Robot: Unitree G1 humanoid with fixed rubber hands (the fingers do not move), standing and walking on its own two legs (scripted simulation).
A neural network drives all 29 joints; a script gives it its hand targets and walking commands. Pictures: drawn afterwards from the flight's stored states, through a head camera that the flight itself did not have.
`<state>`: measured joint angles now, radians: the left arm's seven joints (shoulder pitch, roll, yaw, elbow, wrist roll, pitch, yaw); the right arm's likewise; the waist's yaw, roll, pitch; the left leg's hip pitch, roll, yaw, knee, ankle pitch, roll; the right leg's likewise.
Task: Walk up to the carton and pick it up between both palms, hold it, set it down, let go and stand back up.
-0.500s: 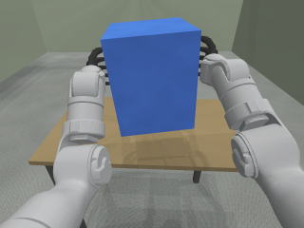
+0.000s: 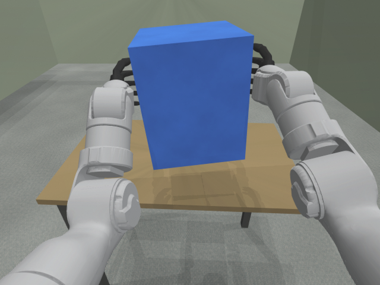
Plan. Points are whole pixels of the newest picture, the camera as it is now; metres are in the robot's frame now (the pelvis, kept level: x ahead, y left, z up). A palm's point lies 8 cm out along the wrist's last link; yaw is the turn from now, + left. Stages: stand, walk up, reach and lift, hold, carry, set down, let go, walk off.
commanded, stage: hold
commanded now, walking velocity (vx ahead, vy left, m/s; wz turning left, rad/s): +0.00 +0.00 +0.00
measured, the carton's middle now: (190, 92) +0.43 +0.00 +0.27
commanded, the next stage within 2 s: none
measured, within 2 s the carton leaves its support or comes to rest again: neither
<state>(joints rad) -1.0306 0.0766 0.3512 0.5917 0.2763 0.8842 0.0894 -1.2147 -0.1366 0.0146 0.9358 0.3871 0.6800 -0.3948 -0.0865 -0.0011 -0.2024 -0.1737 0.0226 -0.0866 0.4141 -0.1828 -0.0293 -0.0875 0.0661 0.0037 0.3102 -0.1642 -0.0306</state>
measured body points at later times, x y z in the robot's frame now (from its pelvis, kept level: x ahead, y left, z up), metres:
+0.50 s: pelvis +0.00 +0.00 +0.00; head -0.10 +0.02 +0.44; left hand +0.39 +0.15 +0.30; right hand +0.38 -0.13 +0.32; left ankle +0.03 +0.13 -0.75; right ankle +0.01 -0.10 -0.75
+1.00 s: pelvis +0.00 +0.00 +0.00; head -0.10 +0.02 +0.44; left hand +0.39 +0.15 +0.30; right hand +0.38 -0.13 +0.32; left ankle +0.03 +0.13 -0.75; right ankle +0.01 -0.10 -0.75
